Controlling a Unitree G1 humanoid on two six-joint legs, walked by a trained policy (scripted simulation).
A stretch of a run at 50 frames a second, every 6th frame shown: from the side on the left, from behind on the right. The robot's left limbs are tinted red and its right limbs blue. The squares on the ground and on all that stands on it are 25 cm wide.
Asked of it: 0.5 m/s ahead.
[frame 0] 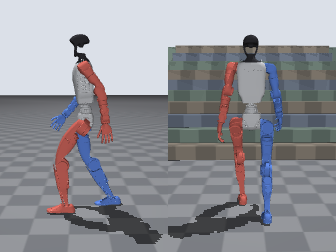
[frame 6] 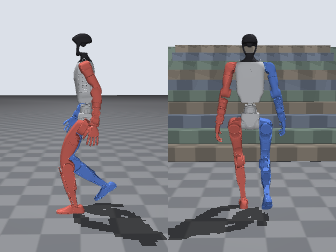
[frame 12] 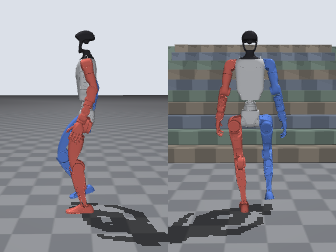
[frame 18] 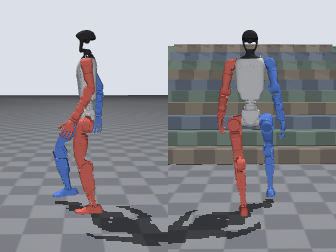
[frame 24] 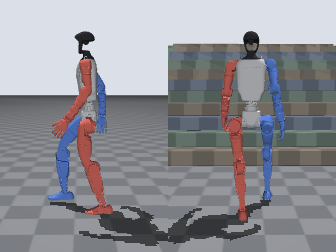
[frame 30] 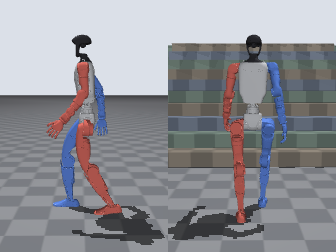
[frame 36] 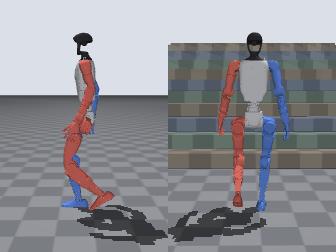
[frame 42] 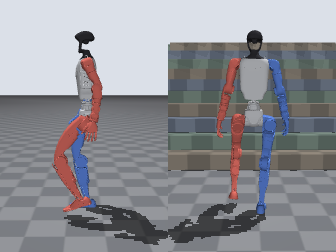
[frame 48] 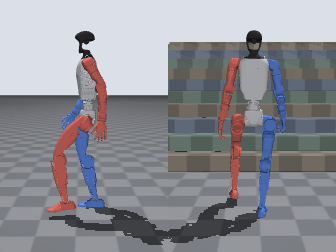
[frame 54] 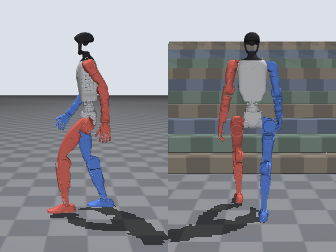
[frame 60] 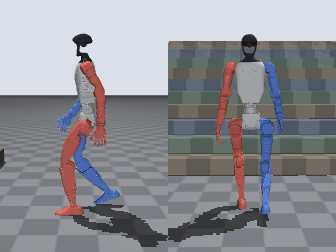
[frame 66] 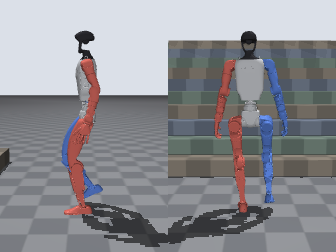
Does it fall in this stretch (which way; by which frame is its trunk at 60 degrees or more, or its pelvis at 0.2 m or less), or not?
no
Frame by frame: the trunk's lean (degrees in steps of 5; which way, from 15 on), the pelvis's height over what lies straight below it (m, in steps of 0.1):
0: 5, 0.8
6: 5, 0.8
12: 0, 0.8
18: 0, 0.8
24: 5, 0.8
30: 5, 0.8
36: 5, 0.8
42: 0, 0.8
48: 5, 0.8
54: 5, 0.8
60: 5, 0.8
66: 5, 0.8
